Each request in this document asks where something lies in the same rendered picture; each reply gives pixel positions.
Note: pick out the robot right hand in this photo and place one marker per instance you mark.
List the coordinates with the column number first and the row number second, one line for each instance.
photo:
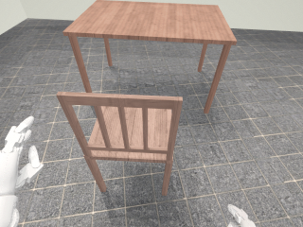
column 240, row 216

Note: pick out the robot left hand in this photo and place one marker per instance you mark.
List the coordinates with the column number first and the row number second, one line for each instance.
column 10, row 157

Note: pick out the table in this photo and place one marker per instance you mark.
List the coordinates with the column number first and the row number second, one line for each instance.
column 153, row 21

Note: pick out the chair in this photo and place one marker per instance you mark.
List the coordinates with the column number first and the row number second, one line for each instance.
column 129, row 128

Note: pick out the left robot forearm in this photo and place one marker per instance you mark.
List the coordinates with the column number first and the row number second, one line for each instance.
column 9, row 215

